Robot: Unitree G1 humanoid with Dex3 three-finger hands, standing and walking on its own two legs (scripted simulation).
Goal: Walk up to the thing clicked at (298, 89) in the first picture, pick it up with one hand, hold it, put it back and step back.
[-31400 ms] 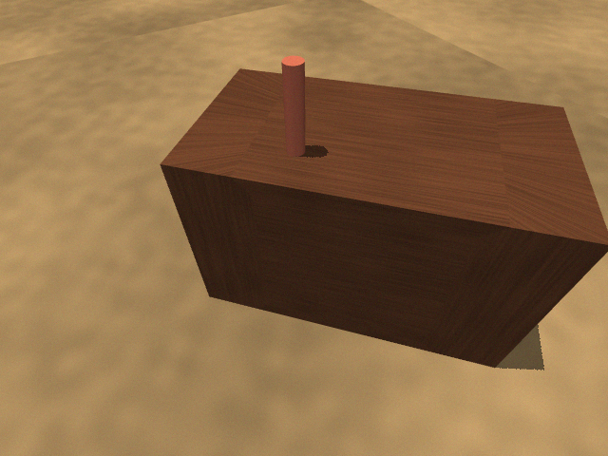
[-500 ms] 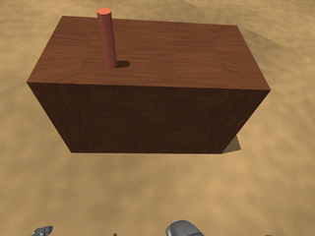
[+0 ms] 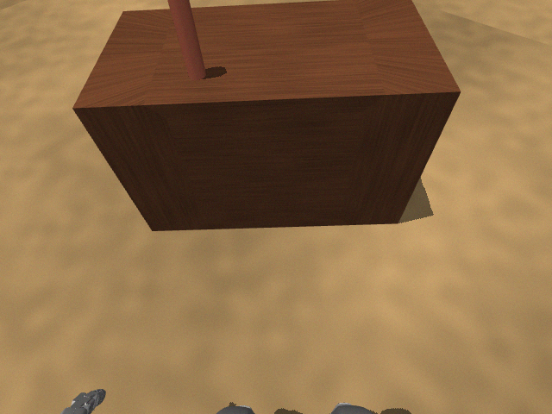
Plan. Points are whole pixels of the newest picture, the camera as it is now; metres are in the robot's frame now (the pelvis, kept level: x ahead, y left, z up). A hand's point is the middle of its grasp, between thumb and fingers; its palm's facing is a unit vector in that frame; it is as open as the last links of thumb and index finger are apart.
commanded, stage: step back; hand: left
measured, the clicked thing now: (187, 34) +0.99 +0.25 +0.01
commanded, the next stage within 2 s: stand in 1.34 s
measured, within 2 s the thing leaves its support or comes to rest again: neither
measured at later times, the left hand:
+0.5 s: hand out of the picture -0.11 +0.23 -0.14, palm faces -0.05 -0.91 -0.41, open 7.4 cm
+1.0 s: hand out of the picture -0.08 +0.26 -0.14, palm faces -0.01 -0.92 -0.38, open 7.4 cm
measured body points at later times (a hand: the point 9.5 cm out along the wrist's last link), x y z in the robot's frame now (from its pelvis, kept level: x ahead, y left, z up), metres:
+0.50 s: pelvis -0.15 -0.04 +0.00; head -0.13 -0.06 +0.45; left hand -0.11 +0.27 -0.11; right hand -0.05 -0.36 -0.12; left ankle -0.08 +0.11 -0.69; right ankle -0.19 -0.15 -0.72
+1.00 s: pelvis -0.15 -0.02 +0.01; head -0.13 -0.01 +0.46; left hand -0.08 +0.31 -0.11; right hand -0.08 -0.33 -0.11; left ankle -0.16 +0.10 -0.72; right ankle -0.09 -0.15 -0.71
